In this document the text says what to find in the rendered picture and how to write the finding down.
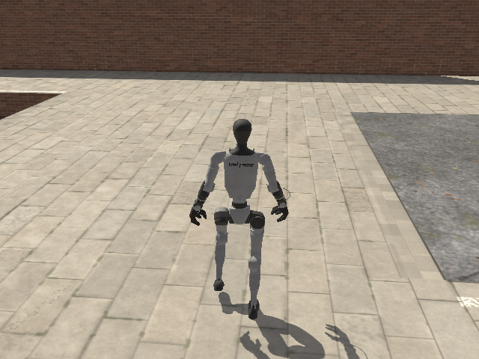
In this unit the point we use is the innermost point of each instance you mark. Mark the right robot hand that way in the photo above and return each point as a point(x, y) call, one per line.
point(277, 210)

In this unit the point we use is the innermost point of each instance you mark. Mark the right robot forearm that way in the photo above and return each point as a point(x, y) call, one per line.
point(279, 196)

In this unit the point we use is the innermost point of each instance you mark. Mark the left robot upper arm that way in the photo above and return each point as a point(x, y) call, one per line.
point(216, 159)

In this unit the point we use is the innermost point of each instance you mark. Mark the right robot upper arm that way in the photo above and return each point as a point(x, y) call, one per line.
point(269, 171)

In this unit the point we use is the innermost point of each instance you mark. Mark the left robot forearm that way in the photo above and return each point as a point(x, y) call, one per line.
point(201, 198)

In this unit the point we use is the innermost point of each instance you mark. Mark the left robot shin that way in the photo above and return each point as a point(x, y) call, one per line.
point(219, 257)

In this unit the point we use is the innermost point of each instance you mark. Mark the left robot hand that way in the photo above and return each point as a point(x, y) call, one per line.
point(197, 214)

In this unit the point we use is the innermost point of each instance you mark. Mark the humanoid robot head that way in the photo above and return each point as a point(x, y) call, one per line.
point(242, 130)

